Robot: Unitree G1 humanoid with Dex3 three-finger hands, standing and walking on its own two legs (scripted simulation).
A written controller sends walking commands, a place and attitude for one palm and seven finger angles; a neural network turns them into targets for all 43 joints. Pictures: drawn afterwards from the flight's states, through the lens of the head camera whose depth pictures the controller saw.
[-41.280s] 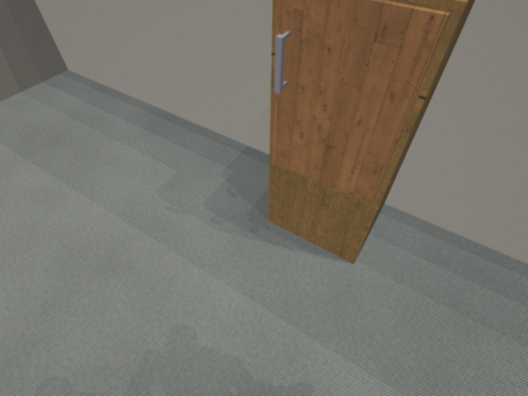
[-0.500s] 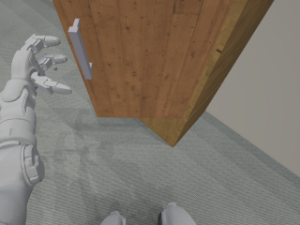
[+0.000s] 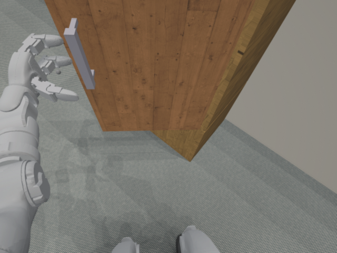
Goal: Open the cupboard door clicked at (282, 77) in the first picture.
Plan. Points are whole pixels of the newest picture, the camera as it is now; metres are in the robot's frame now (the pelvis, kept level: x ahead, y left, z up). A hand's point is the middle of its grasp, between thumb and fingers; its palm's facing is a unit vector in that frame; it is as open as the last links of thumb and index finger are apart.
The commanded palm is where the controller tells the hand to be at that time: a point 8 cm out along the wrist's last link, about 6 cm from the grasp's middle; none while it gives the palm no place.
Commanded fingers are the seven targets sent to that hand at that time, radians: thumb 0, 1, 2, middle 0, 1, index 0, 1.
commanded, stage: slide the fingers in behind the handle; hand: left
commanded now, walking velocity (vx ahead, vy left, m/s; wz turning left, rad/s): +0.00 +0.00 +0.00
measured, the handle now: (83, 57) +0.54 +0.16 +0.11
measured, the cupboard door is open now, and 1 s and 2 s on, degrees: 43 41 40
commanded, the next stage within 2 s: close the thumb around the handle in 1.34 s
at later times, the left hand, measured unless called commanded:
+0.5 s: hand (64, 76) +0.49 +0.19 +0.11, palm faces +0.01 -1.00 +0.01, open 14.6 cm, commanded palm +0.47 +0.22 +0.11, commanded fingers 0.00 -0.50 0.30 -0.30 -1.20 -0.30 -1.20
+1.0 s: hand (72, 75) +0.49 +0.18 +0.11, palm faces +0.04 -1.00 +0.00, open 15.3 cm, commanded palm +0.47 +0.18 +0.11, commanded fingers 0.00 -0.50 0.30 -0.30 -1.20 -0.30 -1.20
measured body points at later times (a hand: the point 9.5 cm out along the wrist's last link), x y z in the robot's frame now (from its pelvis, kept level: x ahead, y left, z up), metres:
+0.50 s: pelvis +0.01 +0.00 +0.00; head +0.10 +0.02 +0.44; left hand +0.48 +0.25 +0.11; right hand +0.05 -0.26 -0.12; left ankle -0.01 +0.10 -0.69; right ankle +0.03 -0.13 -0.69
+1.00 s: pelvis +0.00 -0.01 +0.00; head +0.11 +0.01 +0.43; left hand +0.48 +0.23 +0.11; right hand +0.03 -0.27 -0.12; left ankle -0.01 +0.10 -0.69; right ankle +0.03 -0.13 -0.69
